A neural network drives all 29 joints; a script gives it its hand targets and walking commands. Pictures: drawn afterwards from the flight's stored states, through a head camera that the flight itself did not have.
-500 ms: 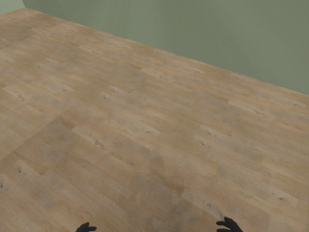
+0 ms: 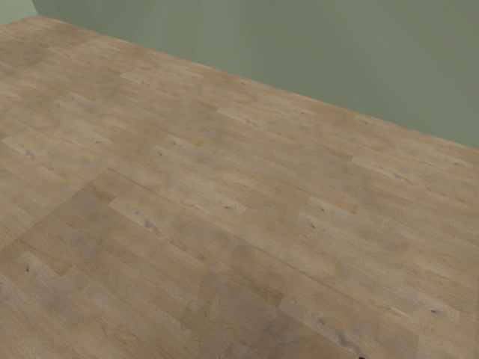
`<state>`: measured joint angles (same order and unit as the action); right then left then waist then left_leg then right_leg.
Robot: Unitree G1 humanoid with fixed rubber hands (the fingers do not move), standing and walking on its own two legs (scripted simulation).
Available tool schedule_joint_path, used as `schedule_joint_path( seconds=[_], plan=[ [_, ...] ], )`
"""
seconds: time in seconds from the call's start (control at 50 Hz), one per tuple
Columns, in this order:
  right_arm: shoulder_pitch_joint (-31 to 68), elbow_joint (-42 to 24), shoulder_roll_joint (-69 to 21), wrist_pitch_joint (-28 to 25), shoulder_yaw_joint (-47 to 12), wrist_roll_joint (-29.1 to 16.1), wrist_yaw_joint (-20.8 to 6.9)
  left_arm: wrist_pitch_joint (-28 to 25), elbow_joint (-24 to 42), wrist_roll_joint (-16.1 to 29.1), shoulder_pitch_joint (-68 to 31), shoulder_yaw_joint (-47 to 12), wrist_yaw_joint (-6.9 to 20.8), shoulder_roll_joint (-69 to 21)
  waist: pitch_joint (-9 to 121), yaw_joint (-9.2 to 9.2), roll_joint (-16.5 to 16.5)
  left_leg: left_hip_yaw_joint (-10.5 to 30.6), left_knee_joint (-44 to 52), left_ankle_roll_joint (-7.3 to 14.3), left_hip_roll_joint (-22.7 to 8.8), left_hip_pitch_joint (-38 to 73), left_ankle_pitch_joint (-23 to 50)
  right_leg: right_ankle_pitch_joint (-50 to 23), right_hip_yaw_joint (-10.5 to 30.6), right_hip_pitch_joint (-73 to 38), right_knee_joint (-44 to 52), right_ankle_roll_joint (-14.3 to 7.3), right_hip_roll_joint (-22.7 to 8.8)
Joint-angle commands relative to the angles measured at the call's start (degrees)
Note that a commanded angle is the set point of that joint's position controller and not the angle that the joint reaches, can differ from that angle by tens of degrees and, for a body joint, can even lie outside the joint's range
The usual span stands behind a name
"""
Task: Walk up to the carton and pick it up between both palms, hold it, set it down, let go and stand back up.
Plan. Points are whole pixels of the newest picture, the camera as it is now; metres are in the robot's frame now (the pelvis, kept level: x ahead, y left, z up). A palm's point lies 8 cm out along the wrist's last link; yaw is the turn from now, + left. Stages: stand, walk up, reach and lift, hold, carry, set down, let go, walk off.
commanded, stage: stand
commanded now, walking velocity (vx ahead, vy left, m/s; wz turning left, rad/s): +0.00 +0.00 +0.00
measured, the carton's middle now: out of the picture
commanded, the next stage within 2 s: walk up in 0.90 s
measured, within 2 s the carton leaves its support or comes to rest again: neither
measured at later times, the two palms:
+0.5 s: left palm out of the picture +0.08 +0.24 -0.12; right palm out of the picture +0.08 -0.24 -0.12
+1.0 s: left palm out of the picture +0.02 +0.23 -0.13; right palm out of the picture +0.00 -0.20 -0.13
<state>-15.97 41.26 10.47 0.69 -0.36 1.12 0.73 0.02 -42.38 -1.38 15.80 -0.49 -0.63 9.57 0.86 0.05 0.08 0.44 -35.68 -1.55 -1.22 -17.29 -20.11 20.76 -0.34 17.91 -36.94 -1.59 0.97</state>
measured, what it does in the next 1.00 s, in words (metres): stands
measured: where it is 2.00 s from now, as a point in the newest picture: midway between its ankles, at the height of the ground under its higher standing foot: outside the picture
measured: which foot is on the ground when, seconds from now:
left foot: down 0.00-1.00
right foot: down 0.00-1.00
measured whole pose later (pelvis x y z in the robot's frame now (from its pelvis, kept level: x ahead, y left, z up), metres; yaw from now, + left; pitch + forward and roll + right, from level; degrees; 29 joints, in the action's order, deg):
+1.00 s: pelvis +0.01 +0.01 +0.01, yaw +0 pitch -2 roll +0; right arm -17.4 63.1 7.6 0.6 0.4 0.6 2.6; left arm -0.4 -61.1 -0.5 17.1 0.7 -2.5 8.6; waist -2.4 -0.1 0.3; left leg -0.3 -26.8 -0.6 -0.9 -7.4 -17.3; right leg 17.1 0.4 7.7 -26.9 -0.6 0.6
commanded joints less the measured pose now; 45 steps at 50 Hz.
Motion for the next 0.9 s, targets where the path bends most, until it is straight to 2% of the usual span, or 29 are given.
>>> schedule_joint_path(
  seconds=[0.0,0.04,0.06,0.1,0.12,0.14,0.16,0.18,0.2,0.24,0.26,0.3,0.34,0.42,0.44,0.46,0.48,0.5,0.52,0.54,0.56,0.62,0.64,0.68,0.7,0.76,0.8,0.84,0.88],
  plan=[
    [-0.24,-3.13,4.07,-1.19,1.24,-0.09,-0.09,-1.35,4.61,0.30,0.65,2.51,-0.19,6.88,3.14,0.47,-1.27,0.70,4.50,2.44,-0.97,1.23,10.91,-15.26,4.21,-2.49,7.63,-1.41,-4.05],
    [0.79,-2.98,3.66,-1.17,1.65,0.03,0.31,-1.49,3.41,-0.13,-1.07,2.00,-0.36,5.60,-0.09,-0.03,1.39,0.73,4.28,2.11,-1.05,1.69,11.47,-15.51,4.49,0.40,7.98,-1.73,-3.89],
    [1.27,-2.59,4.96,-1.24,1.95,0.07,0.05,-1.33,3.39,-0.01,-0.07,2.23,-0.28,6.08,1.49,0.81,0.56,0.57,3.98,2.19,-1.11,2.31,12.35,-17.73,4.37,-1.92,7.90,-1.91,-4.07],
    [-0.45,-1.85,4.51,-1.22,1.88,-0.10,0.13,-1.18,2.69,0.15,-0.06,1.93,-0.39,4.87,1.54,-0.05,4.79,0.52,4.58,1.84,-0.91,3.69,11.98,-17.24,4.42,-0.61,8.66,-2.02,-4.13],
    [-0.01,-1.60,5.56,-1.29,1.80,0.07,0.48,-1.30,3.37,0.34,0.02,2.12,-0.56,5.33,2.81,0.38,-0.27,0.78,3.82,2.49,-1.74,4.44,14.72,-19.26,4.63,-1.73,7.73,-1.91,-4.34],
    [1.56,-1.69,4.08,-1.25,1.84,-0.12,0.59,-1.62,2.67,0.14,0.28,2.44,-0.87,6.26,3.45,0.38,2.45,1.36,4.19,2.51,-2.16,3.12,13.97,-19.25,3.35,-2.71,6.96,-1.33,-3.63],
    [0.16,-0.78,4.71,-1.20,1.74,-0.03,0.48,-1.15,2.33,-0.02,-1.12,2.13,-1.05,6.29,1.70,-0.51,0.23,0.50,4.82,2.28,-1.58,2.53,13.52,-19.35,3.78,-2.60,6.98,-1.32,-3.88],
    [0.77,-1.27,4.73,-1.36,1.89,-0.26,0.54,-1.24,2.48,0.36,-0.58,2.21,-1.04,5.33,2.12,0.11,1.28,1.69,5.21,2.89,-2.21,2.67,14.38,-18.80,3.93,-3.35,6.68,-1.76,-3.40],
    [0.40,-0.04,4.91,-1.38,1.87,-0.27,0.97,-1.19,1.62,0.22,0.87,2.39,-1.12,6.10,1.17,0.71,-1.37,1.23,5.12,2.80,-2.26,3.34,16.42,-19.14,4.56,-1.95,6.76,-1.89,-4.21],
    [-1.13,1.59,4.10,-1.07,1.93,-0.05,1.04,-1.13,-0.02,0.17,2.82,2.67,-1.10,6.63,1.16,0.53,-1.21,1.22,5.65,3.13,-2.34,3.00,14.56,-18.05,4.31,-3.99,7.51,-1.34,-3.71],
    [-0.52,1.41,4.69,-1.30,1.98,-0.17,1.01,-1.07,0.17,0.15,2.29,2.51,-1.24,6.12,1.67,0.64,1.01,1.82,5.46,3.00,-2.27,2.63,16.15,-19.96,3.57,-5.09,6.55,-1.29,-3.45],
    [0.30,2.25,5.56,-1.27,2.18,-0.09,1.00,-1.03,0.55,0.12,0.41,2.50,-1.03,6.44,0.94,0.57,-2.39,1.49,5.51,2.97,-2.37,3.46,18.30,-21.17,4.60,-4.13,7.41,-1.99,-4.27],
    [-1.32,3.12,5.53,-1.05,2.32,-0.21,1.25,-1.41,-1.20,0.26,1.80,2.51,-1.18,6.07,0.78,0.07,0.41,1.72,5.63,2.96,-2.66,5.04,17.36,-21.96,4.50,-3.34,7.85,-1.91,-3.91],
    [-1.43,5.35,6.79,-1.02,2.85,-0.06,1.24,-1.44,-2.71,0.50,1.97,2.55,-1.28,7.20,-0.95,-0.51,-1.16,1.12,6.70,3.13,-2.90,7.10,19.58,-24.45,5.38,-3.52,8.87,-2.01,-4.98],
    [-3.25,5.82,6.24,-0.84,2.83,-0.58,1.34,-1.61,-3.25,0.39,1.88,2.69,-1.32,7.15,0.55,-0.77,1.96,1.71,6.55,3.05,-2.51,6.39,18.38,-24.71,5.35,-5.36,9.52,-2.38,-5.11],
    [-3.04,6.76,6.08,-0.76,2.56,-0.55,1.43,-1.66,-4.37,0.52,3.66,2.69,-1.25,6.49,0.47,0.43,2.31,1.37,7.05,2.70,-2.55,5.97,17.15,-24.50,4.96,-6.90,9.60,-2.04,-4.85],
    [-2.07,6.77,6.42,-0.82,2.89,-0.48,1.25,-1.74,-4.20,0.56,3.35,2.17,-1.13,4.64,-0.62,0.43,0.82,1.37,6.74,3.05,-2.62,7.42,18.48,-24.07,4.82,-4.47,9.94,-1.75,-4.51],
    [-2.89,7.59,6.44,-0.62,2.87,-0.15,1.26,-1.45,-5.65,0.37,3.12,2.08,-1.38,5.09,-0.32,-0.58,3.29,1.49,7.68,3.11,-2.71,6.62,16.89,-21.65,4.13,-5.27,9.98,-1.60,-4.28],
    [-2.25,7.92,5.07,-0.64,2.60,-0.40,1.34,-1.25,-5.19,0.36,1.83,2.30,-1.54,4.32,-2.46,-0.27,0.30,1.45,7.82,3.09,-2.68,3.67,15.34,-21.38,4.22,-7.25,10.15,-1.51,-4.19],
    [-3.55,9.40,4.64,-0.42,2.28,-0.32,1.40,-1.10,-5.44,0.23,1.50,2.68,-1.45,5.96,-3.21,-0.34,1.22,0.99,8.56,2.79,-2.42,3.58,15.95,-21.98,4.48,-6.85,10.78,-1.58,-4.78],
    [-3.42,9.95,3.98,-0.38,2.16,-0.30,1.13,-0.94,-6.53,0.70,3.95,2.70,-1.36,5.97,-2.84,0.22,-1.19,0.86,8.65,2.73,-2.47,6.51,16.09,-20.01,5.00,-4.56,11.19,-1.58,-4.54],
    [-2.72,10.89,5.43,-1.13,2.56,-0.36,0.99,-1.06,-7.46,0.41,1.28,2.87,-1.77,6.94,-1.55,-0.33,1.51,2.51,9.53,3.23,-3.59,5.63,19.69,-21.10,3.89,-7.83,11.03,-1.46,-4.57],
    [-1.82,12.19,4.86,-1.13,2.22,-0.26,1.15,-1.09,-7.84,0.83,1.76,2.93,-1.62,6.61,-2.52,0.79,-1.48,1.94,9.62,2.94,-2.70,7.22,20.05,-19.53,4.17,-6.45,11.22,-1.14,-4.39],
    [-2.99,13.60,5.37,-1.34,2.51,-0.26,1.26,-1.00,-9.79,0.75,2.68,2.48,-1.66,5.06,-2.05,-0.07,-1.45,2.31,9.69,3.34,-3.51,6.82,22.17,-22.00,4.22,-7.66,11.71,-1.28,-4.86],
    [-3.22,13.46,4.51,-1.36,2.35,-0.11,1.48,-1.01,-10.79,0.87,4.68,2.67,-1.89,5.13,-0.94,0.61,0.92,2.60,10.03,3.56,-3.62,7.59,21.29,-21.82,3.88,-8.80,11.71,-0.96,-4.45],
    [-5.36,16.16,4.43,-1.10,2.01,-0.48,1.54,-0.89,-12.77,0.60,3.15,2.44,-1.96,5.18,-3.33,-0.61,-0.24,2.30,10.75,3.09,-3.33,6.86,20.87,-22.44,4.15,-9.17,12.55,-1.22,-5.27],
    [-4.65,18.09,5.22,-1.04,2.21,-0.03,1.74,-1.02,-13.53,0.72,5.48,2.94,-1.97,5.93,-4.39,0.63,-2.25,1.75,10.96,3.02,-3.39,9.17,20.94,-22.55,4.76,-7.94,12.61,-1.05,-5.57],
    [-6.55,19.50,2.43,-0.99,1.83,-0.79,1.79,-1.14,-14.26,0.72,3.68,2.86,-1.68,6.24,-3.49,-0.35,-1.41,1.98,11.06,2.97,-3.33,9.91,20.20,-21.35,4.18,-8.24,13.66,-1.03,-4.93],
    [-5.60,19.71,4.13,-0.90,2.13,-0.57,1.91,-0.97,-16.39,1.04,4.74,2.04,-1.60,3.10,-4.04,-0.17,2.92,2.22,11.76,3.20,-4.03,10.09,18.93,-20.27,3.59,-7.27,14.14,-0.56,-4.50]
  ],
)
